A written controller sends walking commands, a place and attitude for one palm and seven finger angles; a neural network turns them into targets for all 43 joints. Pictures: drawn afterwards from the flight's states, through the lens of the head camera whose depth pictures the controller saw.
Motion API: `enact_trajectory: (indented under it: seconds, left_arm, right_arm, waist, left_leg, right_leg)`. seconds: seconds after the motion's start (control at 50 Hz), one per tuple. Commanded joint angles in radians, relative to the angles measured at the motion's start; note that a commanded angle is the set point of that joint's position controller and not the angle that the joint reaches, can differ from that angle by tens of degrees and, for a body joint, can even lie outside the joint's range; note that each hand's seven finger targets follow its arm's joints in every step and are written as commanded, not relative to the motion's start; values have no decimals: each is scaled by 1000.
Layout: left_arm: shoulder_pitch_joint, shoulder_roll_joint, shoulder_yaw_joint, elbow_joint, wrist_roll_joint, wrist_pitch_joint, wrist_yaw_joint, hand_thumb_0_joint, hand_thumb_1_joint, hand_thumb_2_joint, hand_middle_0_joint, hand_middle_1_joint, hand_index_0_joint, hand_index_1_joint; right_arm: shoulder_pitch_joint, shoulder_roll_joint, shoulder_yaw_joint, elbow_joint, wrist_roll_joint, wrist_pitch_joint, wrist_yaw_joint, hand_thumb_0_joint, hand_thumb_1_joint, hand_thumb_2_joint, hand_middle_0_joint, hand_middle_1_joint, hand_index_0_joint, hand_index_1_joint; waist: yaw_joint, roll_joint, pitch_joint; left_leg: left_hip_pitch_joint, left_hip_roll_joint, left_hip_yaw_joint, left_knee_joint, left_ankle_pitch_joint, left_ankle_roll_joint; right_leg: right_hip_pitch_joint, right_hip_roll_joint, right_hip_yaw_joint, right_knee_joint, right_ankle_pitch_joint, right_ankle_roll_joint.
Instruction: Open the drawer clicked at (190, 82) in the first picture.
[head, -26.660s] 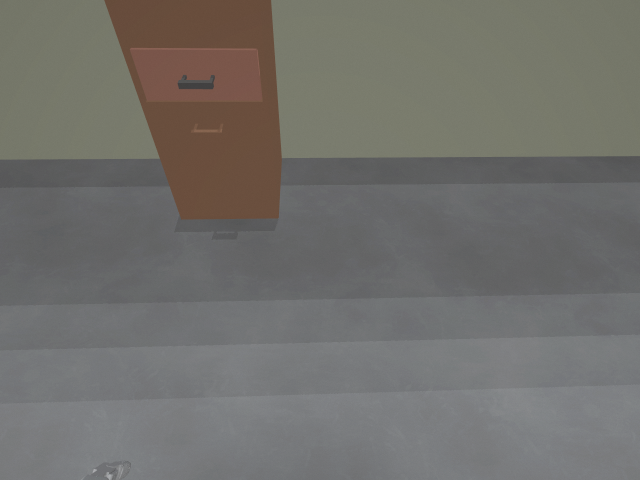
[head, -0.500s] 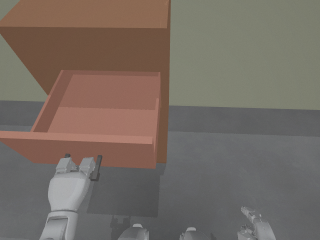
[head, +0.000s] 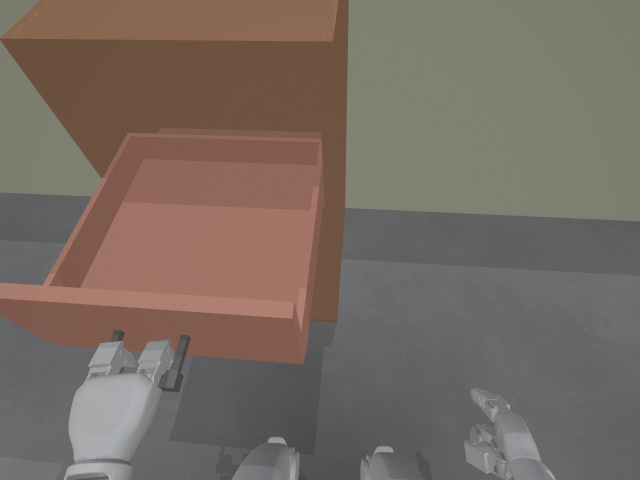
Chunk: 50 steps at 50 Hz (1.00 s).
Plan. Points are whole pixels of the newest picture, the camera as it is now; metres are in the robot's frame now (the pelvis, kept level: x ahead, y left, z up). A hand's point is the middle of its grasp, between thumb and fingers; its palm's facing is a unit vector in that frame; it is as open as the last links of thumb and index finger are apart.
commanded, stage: pull the drawer open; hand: left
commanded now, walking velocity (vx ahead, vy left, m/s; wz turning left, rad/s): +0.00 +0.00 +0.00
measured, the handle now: (143, 360) +0.26 +0.25 -0.02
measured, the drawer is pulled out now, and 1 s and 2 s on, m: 0.30 0.30 0.29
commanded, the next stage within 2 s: open the thumb to release the handle in 0.12 s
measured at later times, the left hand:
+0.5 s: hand (142, 408) +0.21 +0.24 -0.04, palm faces -0.01 -0.04 -1.00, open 7.5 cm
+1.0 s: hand (142, 411) +0.21 +0.24 -0.04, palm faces -0.03 -0.06 -1.00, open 13.7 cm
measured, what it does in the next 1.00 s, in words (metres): stands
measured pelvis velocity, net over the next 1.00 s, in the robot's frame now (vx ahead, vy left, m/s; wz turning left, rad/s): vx -0.01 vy -0.01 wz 0.01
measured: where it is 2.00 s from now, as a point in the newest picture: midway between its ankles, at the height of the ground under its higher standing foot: outside the picture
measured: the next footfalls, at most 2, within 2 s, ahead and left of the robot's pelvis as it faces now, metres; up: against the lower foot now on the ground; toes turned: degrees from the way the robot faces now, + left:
none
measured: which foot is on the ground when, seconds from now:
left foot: down 0.00-1.00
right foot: down 0.00-1.00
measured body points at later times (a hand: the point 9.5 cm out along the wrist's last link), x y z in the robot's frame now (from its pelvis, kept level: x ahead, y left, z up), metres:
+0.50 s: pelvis -0.01 +0.00 -0.01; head +0.08 -0.03 +0.43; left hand +0.20 +0.24 +0.02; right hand +0.19 -0.23 -0.14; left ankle +0.01 +0.12 -0.64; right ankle +0.00 -0.07 -0.64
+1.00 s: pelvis -0.01 -0.01 +0.00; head +0.06 -0.03 +0.44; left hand +0.20 +0.24 +0.02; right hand +0.18 -0.25 -0.12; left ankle +0.01 +0.12 -0.64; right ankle +0.00 -0.07 -0.64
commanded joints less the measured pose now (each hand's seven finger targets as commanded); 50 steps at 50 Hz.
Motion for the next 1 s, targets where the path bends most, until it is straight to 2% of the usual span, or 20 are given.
enact_trajectory:
  seconds: [0.0,0.04,0.18,0.2,0.22,0.24,0.26,0.28,0.34,0.42,0.44,0.6,0.7,0.74,0.78,0.8,0.84,0.86,0.92,0.98]
  left_arm:
    - [143,173,154,-157,-22,-4,52,0,900,900,-400,-1350,-400,-1350]
    - [206,175,167,-161,-21,-14,52,0,900,900,-400,-1350,-400,-1350]
    - [349,166,177,-214,-37,-28,45,0,900,900,-400,-1350,-400,-1350]
    - [-56,177,123,-222,-14,-23,56,0,900,900,-400,-1350,-400,-1350]
    - [-97,197,178,-221,-6,-36,70,0,830,870,-395,-1342,-395,-1342]
    - [-53,207,196,-181,6,-43,78,0,760,840,-390,-1335,-390,-1335]
    - [31,193,196,-128,5,-40,82,0,690,810,-385,-1327,-385,-1327]
    - [50,182,185,-139,0,-36,81,0,620,780,-380,-1320,-380,-1320]
    - [37,190,181,-182,-12,-9,84,0,410,690,-365,-1298,-365,-1298]
    - [-11,177,154,-149,-25,36,74,0,130,570,-345,-1268,-345,-1268]
    - [-20,183,154,-145,-25,36,70,0,60,540,-340,-1260,-340,-1260]
    - [-34,190,136,-119,-25,39,41,0,-500,300,-300,-1200,-300,-1200]
    - [-72,201,146,-96,-20,21,35,0,-500,300,-300,-1200,-300,-1200]
    - [-74,218,167,-102,-23,12,39,0,-500,300,-300,-1200,-300,-1200]
    - [-77,217,171,-81,-27,8,38,0,-500,300,-300,-1200,-300,-1200]
    - [-42,175,130,-124,-32,6,35,0,-500,300,-300,-1200,-300,-1200]
    - [-54,196,149,-130,-31,9,43,0,-500,300,-300,-1200,-300,-1200]
    - [-59,183,136,-123,-29,12,44,0,-500,300,-300,-1200,-300,-1200]
    - [-122,197,144,-104,-28,12,46,0,-500,300,-300,-1200,-300,-1200]
    - [-186,203,138,-86,-14,11,47,0,-500,300,-300,-1200,-300,-1200]
  right_arm:
    - [-75,-109,-43,-146,-1,-48,-4,0,-900,-900,200,300,200,300]
    - [-81,-106,-41,-150,-3,-44,1,0,-900,-900,200,300,200,300]
    - [-100,-99,-47,-163,-4,-39,18,0,-900,-900,200,300,200,300]
    - [-85,-129,-45,-125,-11,-36,10,0,-900,-900,200,300,200,300]
    - [-66,-118,-55,-117,-16,-44,-4,0,-900,-900,200,300,200,300]
    - [-69,-119,-53,-111,-20,-46,-8,0,-900,-900,200,300,200,300]
    - [-55,-115,-56,-114,-19,-54,-6,0,-900,-900,200,300,200,300]
    - [-58,-118,-56,-120,-19,-51,-2,0,-900,-900,200,300,200,300]
    - [-50,-123,-62,-125,-12,-43,-3,0,-900,-900,200,300,200,300]
    - [-48,-124,-55,-121,-2,-39,-15,0,-900,-900,200,300,200,300]
    - [-58,-122,-52,-119,1,-35,-19,0,-900,-900,200,300,200,300]
    - [-56,-117,-41,-117,8,-46,-31,0,-900,-900,200,300,200,300]
    - [-56,-117,-41,-113,7,-48,-31,0,-900,-900,200,300,200,300]
    - [-59,-114,-40,-111,5,-47,-32,0,-900,-900,200,300,200,300]
    - [-58,-116,-42,-110,5,-48,-32,0,-900,-900,200,300,200,300]
    - [-55,-114,-48,-125,5,-54,-27,0,-900,-900,200,300,200,300]
    - [-52,-119,-49,-119,4,-47,-23,0,-900,-900,200,300,200,300]
    - [-49,-120,-52,-121,5,-49,-24,0,-900,-900,200,300,200,300]
    - [-53,-123,-49,-112,4,-52,-28,0,-900,-900,200,300,200,300]
    - [-54,-121,-49,-99,3,-51,-32,0,-900,-900,200,300,200,300]
  waist:
    - [50,-20,-212]
    - [69,-8,-242]
    - [85,-17,-244]
    - [-32,-43,-182]
    - [-9,-38,-200]
    - [7,-21,-221]
    - [22,-19,-217]
    - [30,-26,-259]
    - [31,3,-328]
    - [6,-61,-275]
    - [15,-67,-276]
    - [14,-35,-231]
    - [9,-16,-188]
    - [18,-13,-220]
    - [17,-39,-212]
    - [17,-14,-214]
    - [17,-21,-250]
    - [9,-16,-231]
    - [-4,-46,-209]
    - [-6,-40,-223]
  left_leg:
    - [126,-55,-37,-83,236,26]
    - [134,-58,-33,-82,258,23]
    - [121,-59,-32,-81,287,21]
    - [87,-43,-48,-36,230,30]
    - [73,-42,-44,-28,214,31]
    - [74,-46,-41,-22,211,25]
    - [83,-47,-43,-25,225,27]
    - [96,-49,-40,-29,244,26]
    - [157,-51,-38,-43,289,23]
    - [129,-45,-42,-58,254,29]
    - [124,-47,-37,-62,242,27]
    - [117,-48,-33,-80,211,30]
    - [95,-48,-34,-74,183,27]
    - [91,-49,-29,-64,190,28]
    - [65,-50,-33,-59,179,27]
    - [94,-50,-35,-72,189,27]
    - [122,-51,-32,-78,208,28]
    - [121,-48,-36,-78,201,29]
    - [90,-45,-37,-71,177,32]
    - [86,-46,-33,-66,163,31]
  right_leg:
    - [194,-19,130,-197,391,28]
    - [195,-16,125,-177,405,24]
    - [217,-14,126,-161,475,21]
    - [97,-26,132,-166,421,34]
    - [106,-22,122,-158,376,36]
    - [95,-23,130,-153,354,35]
    - [107,-16,116,-145,374,28]
    - [122,-17,118,-143,395,29]
    - [144,-17,100,-136,432,31]
    - [166,-18,91,-170,409,39]
    - [166,-19,97,-175,387,43]
    - [197,-23,118,-217,353,40]
    - [176,-26,137,-232,301,39]
    - [191,-31,149,-229,311,41]
    - [194,-32,158,-232,302,43]
    - [205,-32,159,-240,315,38]
    - [195,-27,129,-221,331,40]
    - [184,-25,127,-226,320,38]
    - [173,-28,130,-233,287,42]
    - [160,-31,135,-237,252,45]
